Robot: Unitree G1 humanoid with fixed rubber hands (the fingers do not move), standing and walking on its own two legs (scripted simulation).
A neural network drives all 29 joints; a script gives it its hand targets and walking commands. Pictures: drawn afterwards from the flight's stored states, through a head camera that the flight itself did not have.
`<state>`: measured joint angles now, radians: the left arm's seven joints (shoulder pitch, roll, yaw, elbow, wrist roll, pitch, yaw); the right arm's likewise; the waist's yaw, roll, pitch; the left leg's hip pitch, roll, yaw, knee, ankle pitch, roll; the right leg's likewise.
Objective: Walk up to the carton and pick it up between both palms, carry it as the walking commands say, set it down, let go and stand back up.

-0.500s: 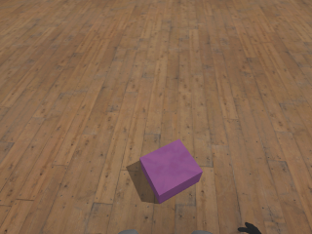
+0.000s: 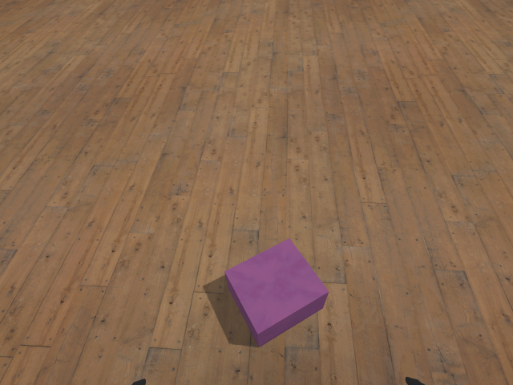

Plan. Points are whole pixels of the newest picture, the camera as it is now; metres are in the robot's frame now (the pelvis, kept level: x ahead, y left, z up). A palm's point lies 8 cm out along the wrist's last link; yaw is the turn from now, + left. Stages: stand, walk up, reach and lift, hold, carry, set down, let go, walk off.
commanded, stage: walk up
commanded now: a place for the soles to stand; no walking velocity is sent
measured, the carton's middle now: (274, 290) +0.54 -0.03 -0.69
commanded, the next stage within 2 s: none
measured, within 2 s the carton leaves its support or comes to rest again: neither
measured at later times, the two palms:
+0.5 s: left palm out of the picture +0.06 +0.12 -0.13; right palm (508, 354) +0.17 -0.39 -0.10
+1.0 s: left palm out of the picture +0.14 +0.01 -0.10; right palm (511, 280) +0.30 -0.47 -0.12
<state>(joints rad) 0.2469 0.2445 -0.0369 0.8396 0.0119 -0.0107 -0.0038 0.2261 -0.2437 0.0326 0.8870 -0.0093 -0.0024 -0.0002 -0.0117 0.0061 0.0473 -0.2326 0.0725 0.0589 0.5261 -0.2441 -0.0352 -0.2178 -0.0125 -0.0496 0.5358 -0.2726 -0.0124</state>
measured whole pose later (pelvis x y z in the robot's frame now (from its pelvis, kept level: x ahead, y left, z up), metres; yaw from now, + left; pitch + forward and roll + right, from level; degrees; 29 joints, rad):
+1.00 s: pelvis +0.12 -0.25 -0.01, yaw +25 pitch -1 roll +0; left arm 0.22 0.22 -0.03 0.65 0.03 0.01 0.01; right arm 0.33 -0.28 -0.06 0.67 -0.02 0.02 -0.02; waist -0.02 0.01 0.06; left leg -0.44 -0.01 -0.06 0.98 -0.55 -0.01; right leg -0.34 -0.08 -0.09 0.66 -0.28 0.01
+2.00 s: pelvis +0.14 -0.26 -0.01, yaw +38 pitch +0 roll -2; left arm 0.25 0.27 -0.02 0.88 0.03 0.03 0.00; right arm 0.29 -0.25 0.00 0.80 -0.01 -0.02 -0.02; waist 0.01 0.01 0.02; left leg -0.33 -0.05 -0.17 0.68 -0.34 0.00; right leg -0.26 -0.11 -0.28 0.59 -0.32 0.01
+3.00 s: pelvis +0.13 -0.28 -0.07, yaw +29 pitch +23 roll +1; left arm -0.14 0.25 0.17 0.53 -0.05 0.23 -0.05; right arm -0.20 -0.27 -0.13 0.55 0.01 0.25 0.04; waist 0.02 -0.01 -0.08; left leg -0.97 0.00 0.00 1.00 -0.43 -0.02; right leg -1.02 -0.02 0.00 1.01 -0.40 -0.01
